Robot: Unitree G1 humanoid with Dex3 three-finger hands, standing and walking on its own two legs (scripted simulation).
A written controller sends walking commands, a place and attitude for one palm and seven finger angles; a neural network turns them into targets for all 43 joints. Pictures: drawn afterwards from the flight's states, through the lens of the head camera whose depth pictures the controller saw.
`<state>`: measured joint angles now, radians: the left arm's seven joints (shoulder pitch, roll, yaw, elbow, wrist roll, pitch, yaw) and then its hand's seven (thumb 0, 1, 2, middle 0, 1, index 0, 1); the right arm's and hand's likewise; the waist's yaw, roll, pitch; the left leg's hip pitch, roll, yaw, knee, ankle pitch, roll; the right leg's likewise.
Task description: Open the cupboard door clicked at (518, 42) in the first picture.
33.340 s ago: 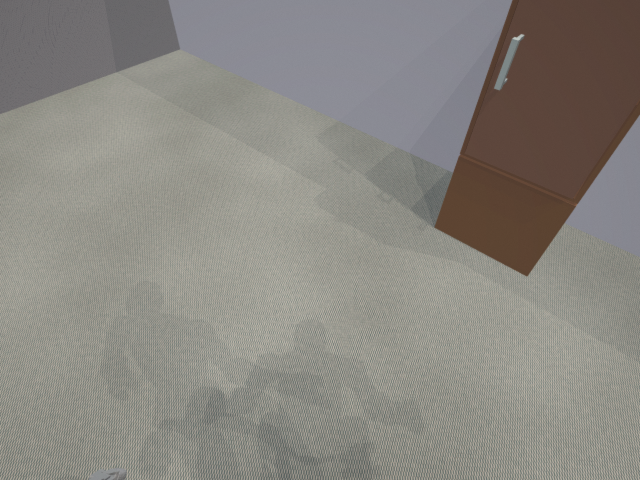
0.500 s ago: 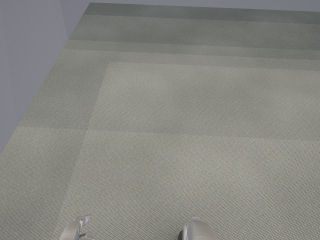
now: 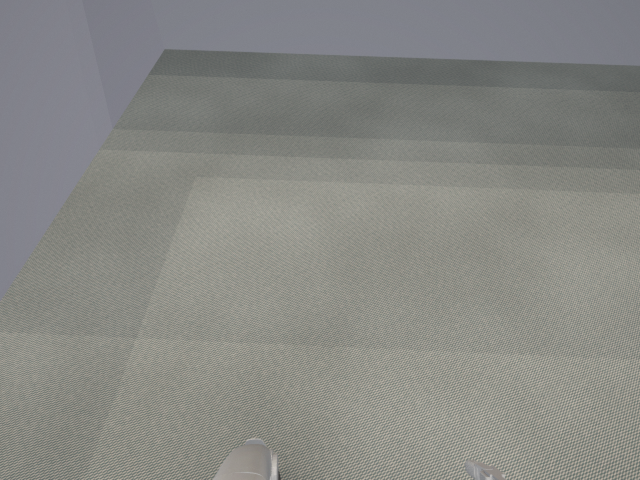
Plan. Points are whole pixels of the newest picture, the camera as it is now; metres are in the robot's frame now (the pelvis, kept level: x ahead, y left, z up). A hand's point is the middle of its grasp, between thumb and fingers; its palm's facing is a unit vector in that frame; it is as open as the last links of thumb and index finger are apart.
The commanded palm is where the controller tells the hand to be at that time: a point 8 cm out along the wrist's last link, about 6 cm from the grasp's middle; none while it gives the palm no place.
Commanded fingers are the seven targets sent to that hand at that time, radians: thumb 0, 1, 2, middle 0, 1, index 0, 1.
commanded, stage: turn to face it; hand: left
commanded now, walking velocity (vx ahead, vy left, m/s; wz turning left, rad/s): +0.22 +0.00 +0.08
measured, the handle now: out of the picture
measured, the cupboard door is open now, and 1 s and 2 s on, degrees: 47 47 47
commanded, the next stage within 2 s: none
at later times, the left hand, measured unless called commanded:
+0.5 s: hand (210, 410) +0.24 +0.19 -0.16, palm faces +0.20 -0.94 -0.28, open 7.3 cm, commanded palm none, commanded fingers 0.00 0.90 0.90 -0.20 -0.30 -0.20 -0.30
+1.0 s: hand out of the picture +0.14 +0.18 -0.19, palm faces +0.54 -0.79 -0.27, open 7.3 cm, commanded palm none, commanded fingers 0.00 0.90 0.90 -0.20 -0.30 -0.20 -0.30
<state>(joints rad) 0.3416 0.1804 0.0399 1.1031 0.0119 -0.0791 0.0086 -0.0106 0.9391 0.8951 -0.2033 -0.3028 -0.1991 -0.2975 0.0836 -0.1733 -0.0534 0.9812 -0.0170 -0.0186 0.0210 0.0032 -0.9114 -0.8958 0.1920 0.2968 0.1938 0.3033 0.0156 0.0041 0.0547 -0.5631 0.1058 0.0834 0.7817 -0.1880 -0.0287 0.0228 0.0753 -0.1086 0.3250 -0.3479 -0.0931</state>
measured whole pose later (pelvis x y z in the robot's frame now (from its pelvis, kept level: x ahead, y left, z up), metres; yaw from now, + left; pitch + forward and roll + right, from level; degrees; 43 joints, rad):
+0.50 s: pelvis +0.17 -0.03 -0.01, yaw +11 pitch +2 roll +1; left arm 0.15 0.21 0.07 0.93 0.02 -0.01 0.02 0.01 0.93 0.90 -0.20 -0.30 -0.20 -0.30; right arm 0.29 -0.19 -0.07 1.02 -0.02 0.04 0.00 0.00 -0.92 -0.90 0.20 0.30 0.20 0.30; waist -0.03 0.02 0.05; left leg -0.38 -0.02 -0.06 0.66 -0.34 -0.02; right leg -0.36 -0.04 -0.05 0.61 -0.28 0.02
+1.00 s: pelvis +0.22 -0.04 -0.01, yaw +32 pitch +0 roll +0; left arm 0.21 0.27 0.07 0.94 0.02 0.06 0.02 0.01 0.92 0.89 -0.20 -0.30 -0.20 -0.30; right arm 0.07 -0.25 -0.06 0.85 -0.02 0.03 0.01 0.00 -0.91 -0.90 0.19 0.30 0.20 0.30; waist 0.02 -0.05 0.10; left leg -0.35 0.01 0.07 0.65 -0.31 0.03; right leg -0.46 -0.11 -0.08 1.15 -0.51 0.07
